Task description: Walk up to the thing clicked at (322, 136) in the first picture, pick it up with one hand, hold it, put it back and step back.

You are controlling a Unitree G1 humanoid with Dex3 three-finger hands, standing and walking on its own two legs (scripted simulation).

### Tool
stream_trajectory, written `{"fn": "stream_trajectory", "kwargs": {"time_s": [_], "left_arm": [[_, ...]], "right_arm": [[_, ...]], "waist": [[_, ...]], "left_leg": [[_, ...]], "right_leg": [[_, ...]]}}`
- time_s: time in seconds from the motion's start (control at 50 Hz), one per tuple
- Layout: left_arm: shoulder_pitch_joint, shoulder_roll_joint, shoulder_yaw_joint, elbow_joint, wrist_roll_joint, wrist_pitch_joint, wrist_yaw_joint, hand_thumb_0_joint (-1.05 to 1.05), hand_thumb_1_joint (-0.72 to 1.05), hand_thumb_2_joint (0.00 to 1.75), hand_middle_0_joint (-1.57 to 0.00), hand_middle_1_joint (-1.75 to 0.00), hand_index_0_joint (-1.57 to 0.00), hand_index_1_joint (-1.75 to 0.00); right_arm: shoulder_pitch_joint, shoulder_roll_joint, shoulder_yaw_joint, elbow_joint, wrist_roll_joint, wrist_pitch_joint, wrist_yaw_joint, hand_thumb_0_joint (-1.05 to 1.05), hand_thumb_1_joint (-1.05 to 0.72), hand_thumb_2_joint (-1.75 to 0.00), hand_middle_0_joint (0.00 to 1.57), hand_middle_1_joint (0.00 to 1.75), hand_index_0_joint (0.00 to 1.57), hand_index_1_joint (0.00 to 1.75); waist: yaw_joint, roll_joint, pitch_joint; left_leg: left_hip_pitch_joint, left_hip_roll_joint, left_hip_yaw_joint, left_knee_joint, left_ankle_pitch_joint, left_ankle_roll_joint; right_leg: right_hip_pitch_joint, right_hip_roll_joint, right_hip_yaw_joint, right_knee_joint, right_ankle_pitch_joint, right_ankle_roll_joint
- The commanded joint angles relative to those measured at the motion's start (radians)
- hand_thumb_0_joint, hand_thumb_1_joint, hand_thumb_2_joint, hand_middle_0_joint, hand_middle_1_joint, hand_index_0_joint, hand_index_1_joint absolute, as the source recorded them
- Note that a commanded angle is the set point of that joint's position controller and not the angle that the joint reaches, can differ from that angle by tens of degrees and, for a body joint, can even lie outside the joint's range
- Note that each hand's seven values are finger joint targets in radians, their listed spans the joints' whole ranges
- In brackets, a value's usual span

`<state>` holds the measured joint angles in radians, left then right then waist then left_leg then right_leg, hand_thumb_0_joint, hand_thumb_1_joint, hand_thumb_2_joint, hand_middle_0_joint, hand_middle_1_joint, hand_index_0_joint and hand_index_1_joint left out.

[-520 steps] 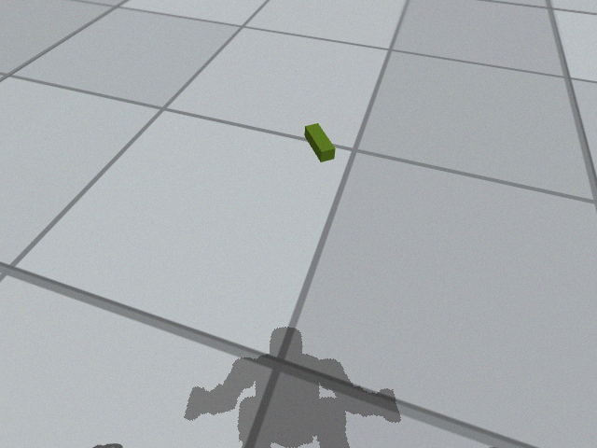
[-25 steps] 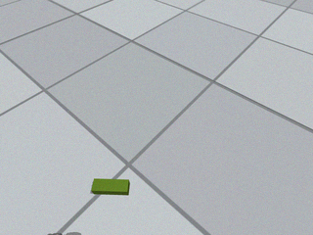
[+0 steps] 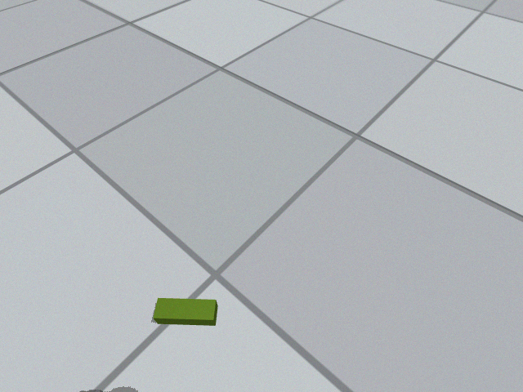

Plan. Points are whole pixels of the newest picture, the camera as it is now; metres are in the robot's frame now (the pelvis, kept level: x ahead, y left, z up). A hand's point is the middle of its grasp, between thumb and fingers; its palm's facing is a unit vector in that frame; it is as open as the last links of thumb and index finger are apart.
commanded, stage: stand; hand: left
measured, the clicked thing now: (186, 311) +0.46 +0.30 -0.75
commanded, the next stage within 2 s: walk up in 0.16 s
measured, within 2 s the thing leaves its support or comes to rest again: neither
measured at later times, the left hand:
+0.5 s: hand out of the picture +0.09 +0.33 -0.16, palm faces -0.03 -0.92 -0.40, open 7.4 cm
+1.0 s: hand (94, 344) +0.21 +0.32 -0.16, palm faces -0.03 -0.95 -0.32, open 7.4 cm
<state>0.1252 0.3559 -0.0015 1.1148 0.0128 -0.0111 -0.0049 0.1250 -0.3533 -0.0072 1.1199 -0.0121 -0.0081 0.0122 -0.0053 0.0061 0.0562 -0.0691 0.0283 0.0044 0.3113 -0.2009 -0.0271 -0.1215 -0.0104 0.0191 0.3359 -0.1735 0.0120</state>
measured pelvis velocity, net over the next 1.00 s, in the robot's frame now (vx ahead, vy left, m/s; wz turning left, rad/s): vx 0.07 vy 0.08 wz -0.01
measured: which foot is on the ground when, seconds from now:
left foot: down 0.00-1.00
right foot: down 0.00-0.42, up 0.44-0.62, down 0.64-1.00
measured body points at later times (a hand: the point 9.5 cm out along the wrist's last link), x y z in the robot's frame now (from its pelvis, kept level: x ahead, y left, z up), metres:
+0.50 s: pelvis +0.03 +0.05 -0.01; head +0.05 +0.06 +0.44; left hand +0.09 +0.38 -0.14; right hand +0.07 -0.26 -0.13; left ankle -0.01 +0.14 -0.75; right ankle +0.01 -0.10 -0.73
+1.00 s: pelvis +0.07 +0.08 +0.00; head +0.09 +0.09 +0.44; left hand +0.21 +0.37 -0.13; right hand +0.15 -0.22 -0.13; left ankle +0.00 +0.16 -0.75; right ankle +0.08 -0.05 -0.75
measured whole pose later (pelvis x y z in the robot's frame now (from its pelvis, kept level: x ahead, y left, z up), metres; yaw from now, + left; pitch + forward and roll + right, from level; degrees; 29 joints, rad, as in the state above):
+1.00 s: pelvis +0.07 +0.08 +0.00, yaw -1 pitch -2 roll +0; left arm 0.02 0.35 0.02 1.03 0.00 0.00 0.00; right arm 0.12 -0.33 -0.02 1.03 0.00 -0.01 0.00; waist -0.01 -0.02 0.10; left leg -0.01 -0.05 0.00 0.33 -0.29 0.05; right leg -0.16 -0.02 -0.02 0.39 -0.19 0.01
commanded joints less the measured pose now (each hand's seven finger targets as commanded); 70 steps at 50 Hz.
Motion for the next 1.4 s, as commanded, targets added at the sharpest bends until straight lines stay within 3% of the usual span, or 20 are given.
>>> {"fn": "stream_trajectory", "kwargs": {"time_s": [0.0,0.12,0.22,0.28,0.34,0.36,0.38,0.42,0.46,0.5,0.54,0.58,0.62,0.66,0.7,0.72,0.78,0.88,1.16,1.38], "left_arm": [[-0.036,0.216,0.039,-0.053,-0.004,-0.019,0.015,0.00,0.90,0.90,-0.20,-0.30,-0.20,-0.30],[-0.039,0.214,0.038,-0.056,-0.004,-0.021,0.015,0.00,0.90,0.90,-0.20,-0.30,-0.20,-0.30],[0.019,0.311,0.099,-0.080,0.016,-0.038,0.038,0.00,0.90,0.90,-0.20,-0.30,-0.20,-0.30],[-0.021,0.284,0.099,-0.122,0.026,-0.039,0.039,0.00,0.90,0.90,-0.20,-0.30,-0.20,-0.30],[-0.046,0.246,0.082,-0.155,0.013,-0.034,0.030,0.00,0.90,0.90,-0.20,-0.30,-0.20,-0.30],[-0.048,0.211,0.073,-0.168,0.003,-0.032,0.027,0.00,0.90,0.90,-0.20,-0.30,-0.20,-0.30],[-0.044,0.178,0.062,-0.167,-0.009,-0.029,0.029,0.00,0.90,0.90,-0.20,-0.30,-0.20,-0.30],[-0.034,0.198,0.065,-0.158,-0.006,-0.021,0.037,0.00,0.90,0.90,-0.20,-0.30,-0.20,-0.30],[-0.027,0.204,0.066,-0.164,-0.010,-0.021,0.041,0.00,0.90,0.90,-0.20,-0.30,-0.20,-0.30],[0.016,0.191,0.064,-0.169,-0.023,-0.026,0.046,0.00,0.90,0.90,-0.20,-0.30,-0.20,-0.30],[0.009,0.190,0.059,-0.171,-0.016,-0.025,0.043,0.00,0.90,0.90,-0.20,-0.30,-0.20,-0.30],[0.011,0.177,0.060,-0.160,-0.004,-0.024,0.041,0.00,0.90,0.90,-0.20,-0.30,-0.20,-0.30],[0.046,0.191,0.068,-0.143,0.004,-0.025,0.043,0.00,0.90,0.90,-0.20,-0.30,-0.20,-0.30],[0.084,0.247,0.085,-0.134,0.003,-0.026,0.049,0.00,0.90,0.90,-0.20,-0.30,-0.20,-0.30],[-0.057,0.279,0.077,-0.180,0.001,-0.018,0.042,0.00,0.90,0.90,-0.20,-0.30,-0.20,-0.30],[-0.102,0.246,0.067,-0.188,0.000,-0.014,0.038,0.00,0.90,0.90,-0.20,-0.30,-0.20,-0.30],[-0.099,0.188,0.058,-0.170,-0.010,-0.013,0.027,0.00,0.90,0.90,-0.20,-0.30,-0.20,-0.30],[-0.132,0.181,0.061,-0.151,-0.017,-0.008,0.020,0.00,0.90,0.90,-0.20,-0.30,-0.20,-0.30],[-0.151,0.175,0.048,-0.105,-0.005,-0.001,0.017,0.00,0.90,0.90,-0.20,-0.30,-0.20,-0.30],[-0.119,0.174,0.057,-0.070,-0.003,-0.007,0.011,0.00,0.90,0.90,-0.20,-0.30,-0.20,-0.30]], "right_arm": [[-0.029,-0.208,-0.037,-0.056,0.004,-0.015,-0.018,0.00,-0.90,-0.90,0.20,0.30,0.20,0.30],[-0.031,-0.210,-0.039,-0.058,0.002,-0.014,-0.018,0.00,-0.90,-0.90,0.20,0.30,0.20,0.30],[0.011,-0.198,-0.074,-0.111,-0.029,0.024,0.007,0.00,-0.90,-0.90,0.20,0.30,0.20,0.30],[0.045,-0.190,-0.082,-0.130,-0.030,0.025,0.016,0.00,-0.90,-0.90,0.20,0.30,0.20,0.30],[0.118,-0.195,-0.090,-0.127,-0.035,0.009,0.013,0.00,-0.90,-0.90,0.20,0.30,0.20,0.30],[0.139,-0.241,-0.105,-0.122,-0.041,0.000,0.007,0.00,-0.90,-0.90,0.20,0.30,0.20,0.30],[0.093,-0.280,-0.114,-0.141,-0.033,-0.005,0.004,0.00,-0.90,-0.90,0.20,0.30,0.20,0.30],[0.064,-0.296,-0.117,-0.160,-0.031,-0.007,0.006,0.00,-0.90,-0.90,0.20,0.30,0.20,0.30],[0.101,-0.265,-0.116,-0.171,-0.034,-0.001,-0.003,0.00,-0.90,-0.90,0.20,0.30,0.20,0.30],[0.106,-0.248,-0.113,-0.180,-0.029,0.003,-0.013,0.00,-0.90,-0.90,0.20,0.30,0.20,0.30],[0.095,-0.243,-0.107,-0.197,-0.015,0.007,-0.017,0.00,-0.90,-0.90,0.20,0.30,0.20,0.30],[0.052,-0.229,-0.100,-0.215,0.000,0.014,-0.020,0.00,-0.90,-0.90,0.20,0.30,0.20,0.30],[0.027,-0.205,-0.087,-0.227,0.020,0.019,-0.021,0.00,-0.90,-0.90,0.20,0.30,0.20,0.30],[0.029,-0.171,-0.074,-0.233,0.037,0.015,-0.024,0.00,-0.90,-0.90,0.20,0.30,0.20,0.30],[0.117,-0.172,-0.081,-0.190,0.010,0.031,-0.035,0.00,-0.90,-0.90,0.20,0.30,0.20,0.30],[0.126,-0.177,-0.077,-0.168,0.004,0.026,-0.033,0.00,-0.90,-0.90,0.20,0.30,0.20,0.30],[0.072,-0.225,-0.078,-0.143,0.004,-0.009,-0.020,0.00,-0.90,-0.90,0.20,0.30,0.20,0.30],[0.042,-0.220,-0.067,-0.134,0.017,-0.022,-0.033,0.00,-0.90,-0.90,0.20,0.30,0.20,0.30],[-0.041,-0.206,-0.066,-0.124,0.009,-0.016,-0.036,0.00,-0.90,-0.90,0.20,0.30,0.20,0.30],[-0.058,-0.202,-0.055,-0.105,0.006,-0.019,-0.028,0.00,-0.90,-0.90,0.20,0.30,0.20,0.30]], "waist": [[0.003,-0.012,-0.062],[0.003,-0.012,-0.054],[0.034,-0.086,-0.010],[0.015,-0.143,0.024],[-0.031,-0.134,-0.019],[-0.034,-0.040,-0.052],[-0.019,0.052,-0.045],[-0.018,0.115,0.001],[-0.023,0.146,0.034],[-0.014,0.213,-0.003],[-0.020,0.190,-0.048],[-0.010,0.139,-0.056],[0.020,0.040,-0.082],[0.049,-0.071,-0.148],[-0.008,-0.169,-0.079],[-0.025,-0.158,-0.036],[0.001,-0.092,-0.043],[-0.010,-0.009,-0.106],[-0.009,0.037,-0.121],[0.005,0.000,-0.078]], "left_leg": [[-0.013,0.105,-0.076,-0.052,0.120,0.042],[-0.023,0.102,-0.073,-0.045,0.103,0.044],[-0.187,0.007,-0.012,0.212,-0.253,0.043],[-0.206,0.032,-0.062,0.262,-0.269,0.051],[-0.035,0.043,-0.065,0.028,-0.022,0.069],[0.018,0.115,-0.176,-0.036,0.111,0.092],[0.024,0.195,-0.268,-0.063,0.177,0.134],[0.041,0.265,-0.316,-0.056,0.232,0.234],[0.115,0.194,-0.222,0.003,0.454,0.169],[0.176,0.182,-0.173,0.058,0.667,0.161],[0.167,0.170,-0.152,0.081,0.653,0.159],[0.094,0.148,-0.116,0.109,0.588,0.143],[-0.009,0.110,-0.076,0.158,0.513,0.087],[-0.109,0.034,-0.080,0.244,0.295,0.023],[-0.062,0.001,-0.084,0.248,-0.210,0.004],[-0.043,0.015,-0.104,0.172,-0.227,0.019],[-0.011,0.097,-0.157,-0.007,0.227,0.068],[0.050,0.113,-0.115,0.011,0.586,0.008],[0.052,0.103,-0.089,-0.050,0.469,0.006],[-0.016,0.088,-0.106,-0.087,0.206,0.040]], "right_leg": [[0.011,-0.109,0.082,-0.050,0.147,-0.034],[0.004,-0.109,0.085,-0.060,0.129,-0.032],[-0.009,-0.265,0.304,-0.137,-0.246,-0.163],[-0.066,-0.271,0.271,-0.106,-0.191,-0.191],[-0.125,-0.180,0.141,0.033,0.061,-0.109],[-0.157,-0.087,0.063,0.166,0.114,-0.056],[-0.189,0.008,-0.013,0.243,-0.018,-0.021],[-0.254,0.023,-0.009,0.352,-0.365,-0.023],[-0.329,0.015,0.014,0.364,-0.354,-0.039],[-0.312,0.004,-0.007,0.341,-0.287,-0.038],[-0.239,-0.001,-0.044,0.265,-0.216,-0.038],[-0.128,0.013,-0.061,0.160,-0.104,-0.042],[0.057,-0.017,-0.022,0.021,0.186,-0.058],[0.193,-0.190,0.167,0.058,0.453,-0.141],[-0.018,-0.349,0.316,0.031,0.308,-0.262],[-0.072,-0.318,0.274,0.030,0.257,-0.237],[-0.026,-0.108,0.067,0.093,0.268,-0.069],[0.063,-0.104,0.035,0.095,0.401,-0.065],[0.101,-0.108,0.015,0.019,0.321,-0.046],[0.101,-0.114,0.042,-0.027,0.212,-0.042]]}}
